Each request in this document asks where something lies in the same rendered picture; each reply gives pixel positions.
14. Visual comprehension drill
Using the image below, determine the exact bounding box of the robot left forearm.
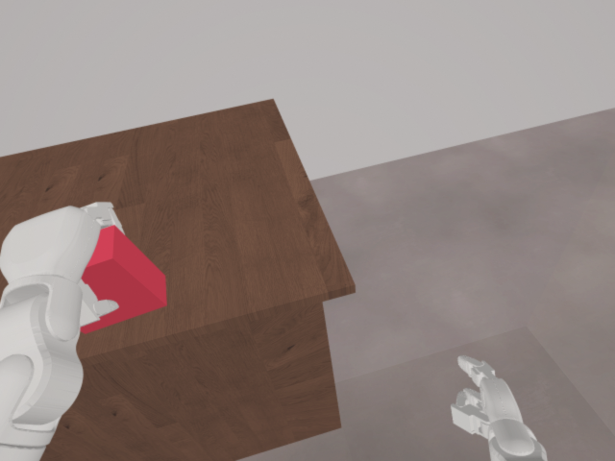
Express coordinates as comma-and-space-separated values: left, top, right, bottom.
0, 275, 84, 461

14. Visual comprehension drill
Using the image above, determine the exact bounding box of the left robot hand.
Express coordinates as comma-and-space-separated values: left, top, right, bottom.
0, 202, 125, 327

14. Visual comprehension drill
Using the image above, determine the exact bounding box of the table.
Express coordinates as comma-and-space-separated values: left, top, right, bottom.
0, 99, 356, 461

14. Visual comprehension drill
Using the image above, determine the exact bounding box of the sponge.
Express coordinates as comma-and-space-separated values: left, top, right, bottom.
80, 225, 167, 334

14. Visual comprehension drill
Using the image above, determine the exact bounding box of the right robot hand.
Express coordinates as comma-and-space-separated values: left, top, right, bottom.
451, 355, 523, 439

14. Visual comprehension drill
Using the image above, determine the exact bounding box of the robot right forearm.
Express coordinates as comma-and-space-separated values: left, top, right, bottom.
488, 419, 547, 461

